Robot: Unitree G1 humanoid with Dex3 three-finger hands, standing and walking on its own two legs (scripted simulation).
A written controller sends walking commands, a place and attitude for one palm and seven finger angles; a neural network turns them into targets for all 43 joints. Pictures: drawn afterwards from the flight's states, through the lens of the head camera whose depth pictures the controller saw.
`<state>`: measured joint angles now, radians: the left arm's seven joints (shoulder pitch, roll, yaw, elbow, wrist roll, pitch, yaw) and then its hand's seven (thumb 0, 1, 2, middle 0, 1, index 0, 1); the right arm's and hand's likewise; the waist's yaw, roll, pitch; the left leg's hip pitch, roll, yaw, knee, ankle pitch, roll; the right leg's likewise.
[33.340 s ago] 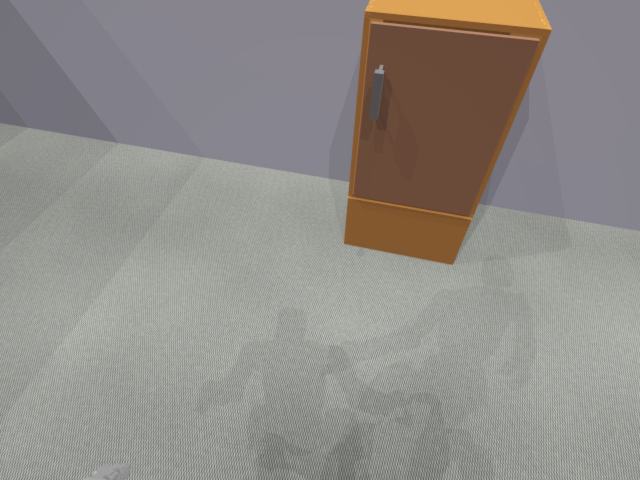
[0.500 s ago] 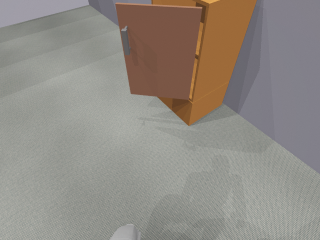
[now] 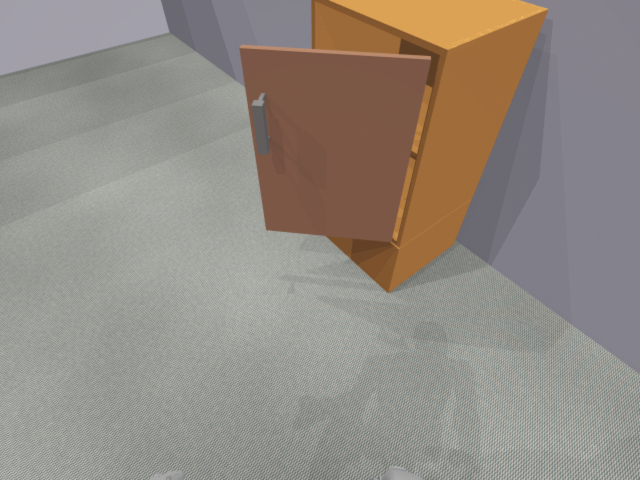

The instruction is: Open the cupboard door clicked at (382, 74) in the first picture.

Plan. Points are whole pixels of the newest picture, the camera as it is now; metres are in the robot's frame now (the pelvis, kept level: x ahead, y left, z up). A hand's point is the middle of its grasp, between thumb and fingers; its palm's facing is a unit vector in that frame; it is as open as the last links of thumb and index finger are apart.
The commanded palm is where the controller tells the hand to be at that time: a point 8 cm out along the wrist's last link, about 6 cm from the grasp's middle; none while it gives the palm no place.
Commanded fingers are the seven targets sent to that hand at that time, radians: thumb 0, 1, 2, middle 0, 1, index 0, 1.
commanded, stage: take the last steps up to it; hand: left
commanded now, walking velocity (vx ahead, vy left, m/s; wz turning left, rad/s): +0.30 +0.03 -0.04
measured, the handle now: (263, 123) +0.90 +0.20 -0.05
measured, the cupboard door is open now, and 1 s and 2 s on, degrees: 44 44 44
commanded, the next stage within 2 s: come to a stop and stand still in 0.66 s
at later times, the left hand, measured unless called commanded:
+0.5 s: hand out of the picture +0.14 +0.20 -0.19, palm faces +0.10 -0.98 -0.15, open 7.2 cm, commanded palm none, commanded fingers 0.00 0.90 0.90 -0.20 -0.30 -0.20 -0.30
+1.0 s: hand (228, 322) +0.41 +0.20 -0.17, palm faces -0.05 -0.98 -0.20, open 7.3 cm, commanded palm none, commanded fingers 0.00 0.90 0.90 -0.20 -0.30 -0.20 -0.30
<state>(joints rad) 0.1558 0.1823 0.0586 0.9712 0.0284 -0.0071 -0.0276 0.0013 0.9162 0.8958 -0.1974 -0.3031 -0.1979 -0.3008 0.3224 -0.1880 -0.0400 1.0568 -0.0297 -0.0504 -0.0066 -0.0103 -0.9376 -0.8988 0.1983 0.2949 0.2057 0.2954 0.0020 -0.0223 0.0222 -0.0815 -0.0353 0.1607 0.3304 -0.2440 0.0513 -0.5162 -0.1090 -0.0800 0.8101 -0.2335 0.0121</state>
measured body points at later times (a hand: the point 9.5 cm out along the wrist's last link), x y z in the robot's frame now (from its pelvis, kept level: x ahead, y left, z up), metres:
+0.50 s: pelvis +0.19 +0.02 -0.01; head +0.21 +0.04 +0.44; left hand +0.14 +0.25 -0.18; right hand +0.27 -0.22 -0.15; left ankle +0.28 +0.13 -0.74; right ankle +0.11 -0.12 -0.74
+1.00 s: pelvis +0.32 +0.03 -0.01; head +0.34 +0.02 +0.44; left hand +0.41 +0.25 -0.16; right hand +0.29 -0.19 -0.17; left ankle +0.29 +0.13 -0.74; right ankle +0.34 -0.09 -0.74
